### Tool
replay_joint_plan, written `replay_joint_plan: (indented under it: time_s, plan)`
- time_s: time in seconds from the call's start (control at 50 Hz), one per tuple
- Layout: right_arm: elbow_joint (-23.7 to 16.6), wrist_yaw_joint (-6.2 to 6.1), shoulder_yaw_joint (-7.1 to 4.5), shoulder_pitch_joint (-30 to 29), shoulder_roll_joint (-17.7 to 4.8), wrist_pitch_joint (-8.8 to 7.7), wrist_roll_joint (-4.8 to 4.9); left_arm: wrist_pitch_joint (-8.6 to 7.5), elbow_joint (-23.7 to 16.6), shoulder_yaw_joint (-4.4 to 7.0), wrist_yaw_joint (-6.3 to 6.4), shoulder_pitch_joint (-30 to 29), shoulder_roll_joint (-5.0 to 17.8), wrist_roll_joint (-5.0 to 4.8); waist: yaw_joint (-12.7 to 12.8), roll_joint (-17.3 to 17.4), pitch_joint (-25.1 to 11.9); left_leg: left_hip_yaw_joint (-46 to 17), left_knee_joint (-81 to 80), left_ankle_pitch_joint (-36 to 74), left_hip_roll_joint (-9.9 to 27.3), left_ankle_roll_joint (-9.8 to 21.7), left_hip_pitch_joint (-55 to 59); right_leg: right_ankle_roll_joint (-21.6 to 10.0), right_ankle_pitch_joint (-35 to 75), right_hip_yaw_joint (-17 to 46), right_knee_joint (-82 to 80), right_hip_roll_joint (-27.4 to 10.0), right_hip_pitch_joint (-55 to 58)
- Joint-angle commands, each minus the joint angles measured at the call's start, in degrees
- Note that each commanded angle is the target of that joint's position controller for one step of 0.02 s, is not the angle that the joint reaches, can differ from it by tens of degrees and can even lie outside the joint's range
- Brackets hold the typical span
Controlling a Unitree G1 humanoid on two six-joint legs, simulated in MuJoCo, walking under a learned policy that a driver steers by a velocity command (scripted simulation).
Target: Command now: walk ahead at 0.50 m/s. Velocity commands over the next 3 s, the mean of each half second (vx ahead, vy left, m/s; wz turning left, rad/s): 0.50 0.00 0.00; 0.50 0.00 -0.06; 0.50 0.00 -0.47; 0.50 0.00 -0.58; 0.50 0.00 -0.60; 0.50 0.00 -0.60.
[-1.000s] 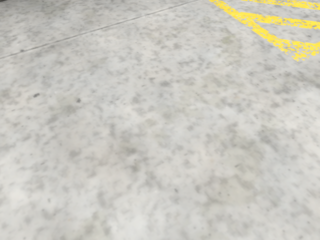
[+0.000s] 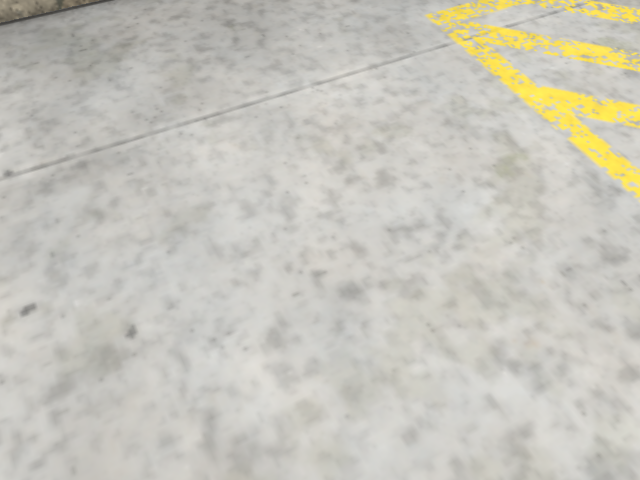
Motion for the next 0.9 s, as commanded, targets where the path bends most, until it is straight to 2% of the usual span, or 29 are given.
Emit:
replay_joint_plan:
  time_s: [0.02,0.04,0.1,0.14,0.22,0.32,0.38,0.4,0.42,0.44,0.46,0.48,0.5,0.52,0.54,0.56,0.6,0.62,0.66,0.7,0.78,0.86,0.9]
  plan:
    - [-1.4,0.15,-0.66,2.0,-4.2,-0.82,-0.72,0.12,-3.3,1.57,0.48,1.5,4.0,0.28,0.6,5.4,-4.3,-18.0,-16.7,6.6,15.1,9.3,11.5,-0.2,6.2,2.7,-0.7,-6.3,-10.8]
    - [-0.7,0.01,-0.78,3.0,-4.7,-0.95,-0.54,0.67,-3.2,1.55,0.56,1.8,3.2,0.34,1.0,5.4,-3.5,-16.2,-17.8,8.2,14.7,9.8,10.2,0.1,6.7,2.2,-2.2,-6.5,-10.8]
    - [0.6,-1.07,-1.35,5.8,-7.2,-0.89,-0.44,1.32,-5.4,1.88,0.82,-3.8,3.6,0.97,0.4,4.0,-0.7,-13.3,-19.9,11.5,14.7,10.2,10.6,1.8,13.3,1.7,-9.5,-7.1,-16.6]
    - [1.4,-1.73,-1.29,7.7,-7.4,-0.43,-0.30,1.21,-6.6,1.90,0.67,-7.8,3.3,1.18,-0.6,3.9,0.0,-11.5,-20.3,12.6,14.2,9.4,12.3,2.4,19.1,1.4,-15.7,-6.9,-19.0]
    - [2.6,-2.26,-1.17,11.1,-7.8,0.01,0.25,0.70,-8.6,1.28,-0.12,-15.4,2.0,0.85,-3.0,4.4,1.5,-7.9,-20.8,11.3,12.4,7.5,14.1,2.4,27.7,-0.8,-28.4,-4.7,-17.0]
    - [5.2,-2.48,-1.51,15.6,-8.4,1.14,0.62,0.07,-11.6,0.64,-1.72,-22.9,2.1,0.21,-5.2,4.6,3.9,-8.1,-17.6,11.9,15.6,7.4,22.8,1.3,24.2,-1.6,-36.0,-3.0,-18.8]
    - [5.6,-2.84,-2.06,14.6,-9.4,1.86,0.85,-0.51,-12.1,1.00,-2.61,-21.5,3.7,0.07,-3.0,5.9,2.6,-8.3,-13.1,20.1,17.5,6.2,26.3,-0.9,18.3,-2.3,-38.6,-1.5,-14.1]
    - [5.3,-2.89,-2.25,13.2,-10.0,2.05,0.88,-0.64,-11.3,1.62,-2.60,-18.0,5.0,0.16,-0.8,6.8,0.3,-7.6,-9.3,29.0,17.0,5.5,26.0,-1.9,16.9,-3.8,-39.1,0.2,-8.0]
    - [4.9,-2.88,-2.10,11.7,-9.6,2.32,0.89,-0.67,-9.0,2.77,-2.39,-10.5,6.9,0.36,3.3,6.6,-4.0,-5.6,-1.0,37.2,14.6,4.2,24.3,-3.3,17.7,-5.4,-40.3,2.3,2.5]
    - [4.0,-2.84,-1.38,11.2,-8.0,2.35,0.41,-0.62,-6.0,4.17,-1.90,0.3,10.2,0.74,7.4,4.7,-11.3,-3.4,12.4,33.0,11.5,2.4,15.8,-5.9,19.6,-1.7,-38.4,-1.0,19.4]
    - [3.2,-2.31,0.39,17.2,-2.2,1.40,-0.01,-0.31,-4.4,5.59,-1.54,8.6,15.8,1.78,6.6,-7.5,-20.7,-0.4,35.9,9.9,2.9,-1.9,-7.9,-14.3,13.0,22.4,-39.8,-16.2,43.7]
    - [4.1,-1.92,0.73,17.2,-1.9,-0.06,0.40,-0.08,-4.0,4.41,-1.65,9.2,12.7,1.16,6.5,-12.6,-24.9,-8.0,46.6,-23.3,-1.2,-2.1,-17.4,-16.9,8.3,39.9,-49.2,-21.0,47.5]
    - [2.7,-1.60,-0.75,12.4,-7.2,-1.07,2.02,-0.16,-4.6,3.25,-1.65,4.7,9.5,0.76,6.0,-9.3,-17.2,-10.6,51.1,-21.5,2.7,-0.8,-22.7,-13.8,5.2,33.5,-50.3,-19.1,41.0]
    - [1.4,-1.70,-0.87,8.1,-8.0,-1.44,2.62,-0.12,-6.0,2.58,-1.56,-0.7,7.5,0.86,4.5,-5.6,-10.7,-8.6,49.7,-16.4,5.9,-0.1,-22.9,-11.9,7.7,25.2,-51.6,-17.0,31.8]
    - [1.1,-2.08,-1.10,5.9,-7.4,-1.25,1.94,-0.23,-6.4,2.03,-1.84,-4.6,5.9,1.34,2.7,-1.9,-6.1,-7.5,45.7,-11.9,8.1,-0.1,-20.7,-10.9,11.6,19.3,-54.0,-14.7,22.7]
    - [1.4,-2.46,-1.56,6.6,-6.8,-0.45,1.27,-0.56,-6.6,1.52,-2.03,-6.7,4.2,1.82,0.5,-2.5,-4.3,-7.9,42.1,-9.0,10.0,-0.1,-16.9,-9.7,14.1,15.0,-55.9,-12.4,17.1]
    - [2.2,-2.68,-1.42,9.0,-4.1,1.13,0.99,-0.84,-5.7,1.46,-2.24,-6.5,4.0,1.84,-1.3,-3.4,-3.2,-7.4,38.9,-6.7,10.8,-0.7,-12.7,-10.0,16.2,11.0,-58.9,-10.7,11.8]
    - [2.1,-2.81,-1.47,8.8,-3.7,1.57,0.88,-0.99,-5.1,1.62,-2.04,-5.6,4.8,1.76,-1.6,-3.2,-2.4,-7.1,37.2,-5.2,11.0,-1.2,-13.3,-10.4,17.8,9.4,-59.9,-10.4,10.8]
    - [0.6,-3.02,-1.78,4.8,-4.3,1.89,0.47,-1.05,-4.1,2.00,-1.31,-3.4,6.5,1.84,-1.2,-2.1,-0.7,-7.1,31.8,-0.2,11.4,-2.3,-17.5,-10.8,20.4,7.7,-61.3,-10.5,11.6]
    - [-0.7,-2.89,-1.90,0.7,-4.2,1.76,0.08,-0.73,-3.3,2.03,-0.62,-1.3,6.9,1.68,-0.2,-1.6,0.1,-6.9,25.4,5.8,11.2,-3.1,-20.5,-10.3,22.0,6.2,-61.7,-10.2,13.6]
    - [-2.7,-2.11,-1.33,-6.8,-2.8,1.25,0.36,-0.31,-1.9,1.97,0.05,2.0,7.3,1.09,2.0,-2.0,1.5,-5.0,12.8,14.7,9.2,-3.3,-18.9,-8.4,21.6,2.3,-62.1,-8.5,15.4]
    - [-5.1,-1.06,-0.75,-13.7,-2.8,0.83,0.81,0.43,0.4,2.18,0.20,6.5,7.6,0.59,4.3,-1.6,3.7,-4.4,6.1,13.3,7.7,-3.0,-19.6,-8.5,21.5,2.6,-60.0,-10.5,21.3]
    - [-6.4,-0.39,-0.71,-15.4,-3.3,0.21,0.96,1.07,1.1,2.44,0.46,7.3,7.9,0.30,4.0,-1.9,4.3,-5.1,3.4,10.0,7.1,-2.3,-19.3,-8.2,22.9,4.2,-57.4,-12.0,24.1]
